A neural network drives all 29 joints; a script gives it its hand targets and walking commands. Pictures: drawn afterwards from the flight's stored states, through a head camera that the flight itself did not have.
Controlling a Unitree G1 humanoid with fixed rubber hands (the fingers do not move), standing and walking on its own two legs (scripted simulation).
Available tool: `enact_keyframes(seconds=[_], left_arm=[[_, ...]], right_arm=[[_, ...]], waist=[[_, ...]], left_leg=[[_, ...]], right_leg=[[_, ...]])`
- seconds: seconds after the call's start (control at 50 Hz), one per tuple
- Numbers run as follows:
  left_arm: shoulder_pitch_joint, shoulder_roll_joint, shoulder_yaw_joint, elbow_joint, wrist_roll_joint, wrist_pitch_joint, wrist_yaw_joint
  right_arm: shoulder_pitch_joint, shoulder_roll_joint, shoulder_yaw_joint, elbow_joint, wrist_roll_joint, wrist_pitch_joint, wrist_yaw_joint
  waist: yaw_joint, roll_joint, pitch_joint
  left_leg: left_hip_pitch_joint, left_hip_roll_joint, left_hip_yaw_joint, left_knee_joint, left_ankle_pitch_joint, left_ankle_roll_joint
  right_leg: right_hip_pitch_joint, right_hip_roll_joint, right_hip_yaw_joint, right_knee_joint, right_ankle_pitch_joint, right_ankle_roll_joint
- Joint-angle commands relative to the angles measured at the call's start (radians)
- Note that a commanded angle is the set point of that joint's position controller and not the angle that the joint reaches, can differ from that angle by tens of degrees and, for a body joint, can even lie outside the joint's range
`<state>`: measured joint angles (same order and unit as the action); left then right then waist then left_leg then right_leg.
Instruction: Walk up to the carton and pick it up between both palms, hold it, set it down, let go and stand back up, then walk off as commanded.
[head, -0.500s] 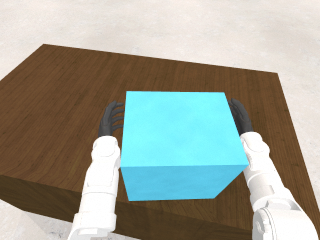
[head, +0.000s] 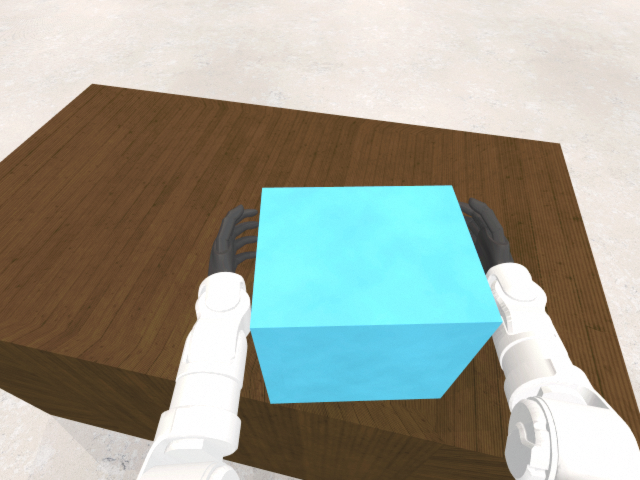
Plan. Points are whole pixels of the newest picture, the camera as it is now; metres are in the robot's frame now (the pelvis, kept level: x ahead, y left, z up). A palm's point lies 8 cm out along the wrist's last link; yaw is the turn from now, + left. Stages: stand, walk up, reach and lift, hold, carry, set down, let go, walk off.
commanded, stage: set down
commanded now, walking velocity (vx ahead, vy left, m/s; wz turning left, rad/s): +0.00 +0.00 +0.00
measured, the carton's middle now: (356, 299) +0.37 -0.01 +0.01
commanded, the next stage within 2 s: none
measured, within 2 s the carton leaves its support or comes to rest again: neither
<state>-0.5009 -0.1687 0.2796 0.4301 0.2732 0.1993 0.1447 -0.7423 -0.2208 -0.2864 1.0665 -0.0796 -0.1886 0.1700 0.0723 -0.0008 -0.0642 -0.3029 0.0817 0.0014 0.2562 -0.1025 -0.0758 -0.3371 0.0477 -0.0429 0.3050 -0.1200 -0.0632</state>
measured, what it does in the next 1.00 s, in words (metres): stands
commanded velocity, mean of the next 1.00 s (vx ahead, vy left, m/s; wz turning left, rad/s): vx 0.00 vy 0.00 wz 0.00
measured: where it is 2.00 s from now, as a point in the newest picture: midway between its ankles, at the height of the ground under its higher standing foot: outside the picture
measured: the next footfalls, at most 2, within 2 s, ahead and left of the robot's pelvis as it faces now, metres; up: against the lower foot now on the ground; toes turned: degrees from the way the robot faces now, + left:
none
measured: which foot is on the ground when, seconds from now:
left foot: down 0.00-1.00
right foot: down 0.00-1.00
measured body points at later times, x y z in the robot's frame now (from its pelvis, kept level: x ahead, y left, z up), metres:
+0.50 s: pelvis +0.00 +0.01 +0.00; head +0.05 +0.00 +0.45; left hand +0.38 +0.16 +0.07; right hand +0.43 -0.18 +0.07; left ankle +0.00 +0.17 -0.75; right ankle +0.01 -0.08 -0.75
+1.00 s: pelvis +0.00 +0.00 +0.00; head +0.06 +0.00 +0.45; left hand +0.38 +0.16 +0.06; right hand +0.43 -0.18 +0.04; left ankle +0.00 +0.17 -0.75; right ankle +0.01 -0.08 -0.75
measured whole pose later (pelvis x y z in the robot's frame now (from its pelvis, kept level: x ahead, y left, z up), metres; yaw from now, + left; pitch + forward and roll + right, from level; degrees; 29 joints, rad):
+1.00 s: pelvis +0.00 +0.00 +0.00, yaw +0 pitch +9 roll +0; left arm -0.53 -0.15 0.27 0.57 0.25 0.01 0.18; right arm -0.74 -0.26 -0.22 1.16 -0.02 -0.29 0.14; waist 0.09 0.01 -0.04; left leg -0.31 0.08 0.01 0.29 -0.12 -0.07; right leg -0.34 0.04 -0.05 0.32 -0.13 -0.06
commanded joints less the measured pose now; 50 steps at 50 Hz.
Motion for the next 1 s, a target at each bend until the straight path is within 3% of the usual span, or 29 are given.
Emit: enact_keyframes(seconds=[0.0,0.3,0.44,0.54,0.58,0.68,0.72,0.74,0.8,0.84,0.88,0.9,0.92,0.94,0.98], left_arm=[[-0.433,-0.407,-0.298,-0.096,-0.013,-0.085,-0.054],[-0.386,-0.397,-0.251,0.012,0.020,-0.142,-0.075],[-0.379,-0.399,-0.230,0.021,0.033,-0.148,-0.065],[-0.383,-0.397,-0.242,0.026,0.029,-0.147,-0.054],[-0.352,-0.394,-0.224,0.044,0.045,-0.147,-0.055],[-0.346,-0.395,-0.216,0.047,0.039,-0.150,-0.064],[-0.351,-0.393,-0.228,0.034,0.023,-0.162,-0.060],[-0.336,-0.392,-0.220,0.053,0.037,-0.157,-0.061],[-0.288,-0.291,-0.167,0.083,0.045,-0.166,-0.059],[-0.309,-0.276,-0.149,0.073,0.043,-0.172,-0.053],[-0.309,-0.220,-0.139,0.060,0.020,-0.187,-0.034],[-0.308,-0.140,-0.137,0.080,-0.002,-0.198,-0.016],[-0.313,-0.103,-0.131,0.069,-0.013,-0.207,0.003],[-0.306,-0.012,-0.123,0.083,-0.041,-0.214,0.028],[-0.348,-0.005,-0.149,0.071,-0.087,-0.226,0.062]], right_arm=[[-0.458,0.355,0.161,-0.103,-0.033,-0.074,0.078],[-0.426,0.358,0.156,-0.049,-0.032,-0.116,0.056],[-0.396,0.333,0.135,-0.013,-0.031,-0.109,0.068],[-0.388,0.325,0.127,-0.008,-0.040,-0.106,0.080],[-0.372,0.326,0.137,-0.012,-0.033,-0.106,0.084],[-0.369,0.331,0.126,-0.006,-0.045,-0.101,0.081],[-0.367,0.310,0.125,-0.022,-0.052,-0.111,0.082],[-0.354,0.313,0.130,-0.016,-0.052,-0.108,0.080],[-0.304,0.187,0.100,0.023,-0.049,-0.103,0.060],[-0.326,0.176,0.086,0.025,-0.044,-0.102,0.047],[-0.326,0.114,0.090,0.008,-0.025,-0.108,0.031],[-0.323,0.008,0.089,0.010,-0.007,-0.121,0.014],[-0.339,-0.010,0.112,0.004,0.027,-0.125,-0.002],[-0.329,-0.117,0.133,0.015,0.075,-0.128,-0.020],[-0.373,-0.137,0.187,0.014,0.167,-0.129,-0.043]], waist=[[-0.029,-0.058,-0.506],[-0.024,-0.081,-0.367],[-0.007,-0.048,-0.358],[-0.008,-0.031,-0.381],[0.007,-0.025,-0.357],[-0.002,-0.053,-0.322],[-0.016,-0.055,-0.348],[-0.004,-0.046,-0.336],[-0.012,-0.061,-0.305],[-0.012,-0.073,-0.259],[-0.010,-0.091,-0.276],[-0.021,-0.079,-0.309],[0.001,-0.089,-0.310],[0.003,-0.090,-0.332],[0.011,-0.086,-0.385]], left_leg=[[0.183,-0.063,0.059,0.045,0.185,0.068],[0.148,-0.062,0.056,0.036,0.161,0.068],[0.187,-0.056,0.056,0.032,0.147,0.067],[0.224,-0.051,0.058,0.051,0.161,0.062],[0.223,-0.054,0.058,0.049,0.166,0.064],[0.204,-0.052,0.057,0.039,0.145,0.067],[0.214,-0.052,0.056,0.043,0.153,0.066],[0.210,-0.053,0.060,0.041,0.141,0.067],[0.172,-0.060,0.065,0.036,0.151,0.072],[0.154,-0.061,0.066,0.022,0.103,0.079],[0.112,-0.061,0.070,0.022,0.097,0.082],[0.101,-0.063,0.071,0.026,0.098,0.072],[0.082,-0.063,0.073,0.033,0.106,0.077],[0.059,-0.066,0.075,0.041,0.102,0.073],[0.040,-0.065,0.071,0.061,0.110,0.075]], right_leg=[[0.236,-0.038,-0.029,0.022,0.389,0.095],[0.252,-0.031,-0.028,0.032,0.417,0.106],[0.168,-0.022,-0.029,-0.006,0.264,0.077],[0.116,-0.011,-0.041,-0.013,0.223,0.065],[0.116,-0.012,-0.036,-0.019,0.224,0.067],[0.118,-0.012,-0.031,-0.023,0.207,0.066],[0.107,-0.007,-0.041,-0.023,0.208,0.064],[0.106,-0.011,-0.032,-0.024,0.200,0.067],[0.166,-0.023,-0.012,-0.011,0.287,0.074],[0.148,-0.023,-0.015,-0.017,0.216,0.080],[0.178,-0.029,-0.005,-0.008,0.244,0.087],[0.184,-0.025,-0.007,-0.002,0.251,0.083],[0.184,-0.026,0.003,0.001,0.258,0.088],[0.198,-0.026,0.011,0.010,0.289,0.088],[0.190,-0.009,0.017,0.027,0.286,0.090]])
